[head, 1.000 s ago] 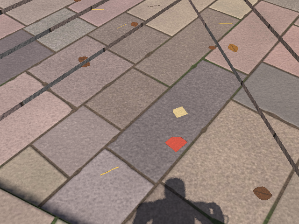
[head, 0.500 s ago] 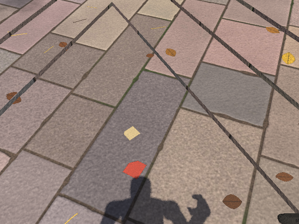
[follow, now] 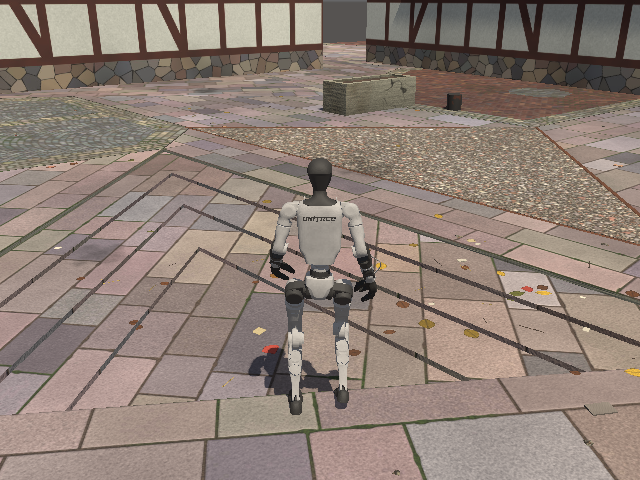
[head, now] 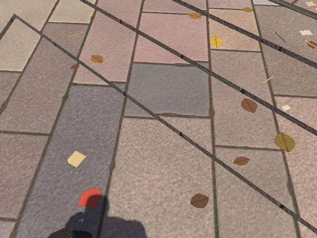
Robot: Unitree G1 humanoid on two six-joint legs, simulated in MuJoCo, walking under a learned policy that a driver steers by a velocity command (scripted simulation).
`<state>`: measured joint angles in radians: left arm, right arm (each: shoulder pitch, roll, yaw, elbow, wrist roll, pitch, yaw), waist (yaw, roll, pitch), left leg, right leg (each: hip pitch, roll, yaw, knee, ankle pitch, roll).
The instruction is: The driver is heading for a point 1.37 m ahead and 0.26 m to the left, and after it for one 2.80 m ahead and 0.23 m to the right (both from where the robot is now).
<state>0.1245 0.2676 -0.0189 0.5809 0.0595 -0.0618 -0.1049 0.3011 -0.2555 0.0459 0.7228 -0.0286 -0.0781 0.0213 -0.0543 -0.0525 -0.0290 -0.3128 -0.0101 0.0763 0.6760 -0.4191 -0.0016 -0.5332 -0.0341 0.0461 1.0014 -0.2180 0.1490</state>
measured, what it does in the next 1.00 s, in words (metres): goes down: right foot 0.15 m lower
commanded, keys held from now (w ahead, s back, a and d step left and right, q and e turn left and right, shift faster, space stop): no key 0.16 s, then w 0.84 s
